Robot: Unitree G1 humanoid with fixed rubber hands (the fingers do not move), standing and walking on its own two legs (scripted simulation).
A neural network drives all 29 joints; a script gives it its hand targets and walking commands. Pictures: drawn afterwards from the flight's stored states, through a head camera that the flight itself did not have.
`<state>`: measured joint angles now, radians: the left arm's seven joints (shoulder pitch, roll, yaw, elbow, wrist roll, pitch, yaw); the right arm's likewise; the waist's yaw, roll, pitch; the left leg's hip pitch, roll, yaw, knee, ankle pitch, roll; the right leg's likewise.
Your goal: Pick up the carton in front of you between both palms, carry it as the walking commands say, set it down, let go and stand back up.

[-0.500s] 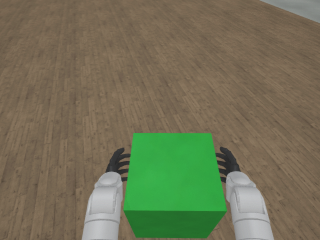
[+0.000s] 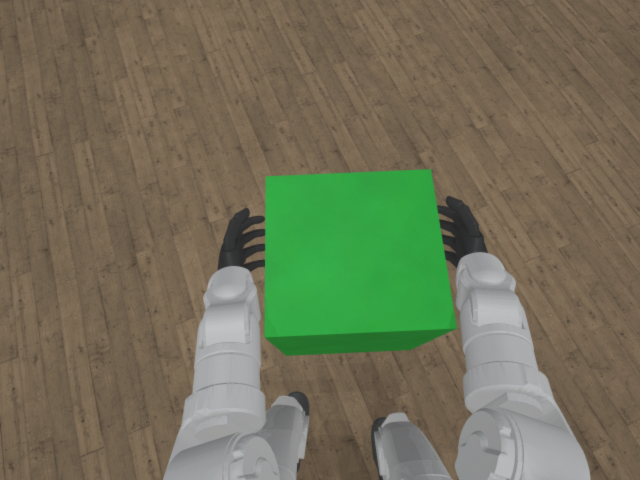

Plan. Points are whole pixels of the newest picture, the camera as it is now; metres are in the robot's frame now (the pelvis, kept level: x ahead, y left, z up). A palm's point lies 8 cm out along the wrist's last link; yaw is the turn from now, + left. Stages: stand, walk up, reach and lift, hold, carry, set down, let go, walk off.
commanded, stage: set down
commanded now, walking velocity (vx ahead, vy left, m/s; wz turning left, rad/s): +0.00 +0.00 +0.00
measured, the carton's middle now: (348, 275) +0.39 +0.00 -0.13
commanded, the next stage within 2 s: none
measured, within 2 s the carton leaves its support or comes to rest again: rests again in 1.96 s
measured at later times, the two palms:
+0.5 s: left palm (246, 269) +0.41 +0.17 -0.21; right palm (421, 254) +0.45 -0.12 -0.20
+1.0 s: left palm (247, 278) +0.44 +0.20 -0.37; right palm (388, 263) +0.49 -0.09 -0.36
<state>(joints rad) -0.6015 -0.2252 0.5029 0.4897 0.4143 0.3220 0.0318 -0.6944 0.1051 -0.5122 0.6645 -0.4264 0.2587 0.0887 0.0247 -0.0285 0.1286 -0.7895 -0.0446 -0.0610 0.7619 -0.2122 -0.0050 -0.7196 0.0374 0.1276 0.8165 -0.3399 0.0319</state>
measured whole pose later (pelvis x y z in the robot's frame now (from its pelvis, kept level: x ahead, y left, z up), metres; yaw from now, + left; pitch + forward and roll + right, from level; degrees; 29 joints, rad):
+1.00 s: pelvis -0.04 -0.01 -0.25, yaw -4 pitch +48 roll -3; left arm -1.10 0.06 0.51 0.66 0.21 0.30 0.03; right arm -1.20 -0.03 -0.39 0.79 -0.17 0.27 -0.11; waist 0.10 -0.07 -0.06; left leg -2.14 -0.08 -0.12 1.74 -0.44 -0.08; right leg -2.05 0.17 0.08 1.80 -0.58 0.08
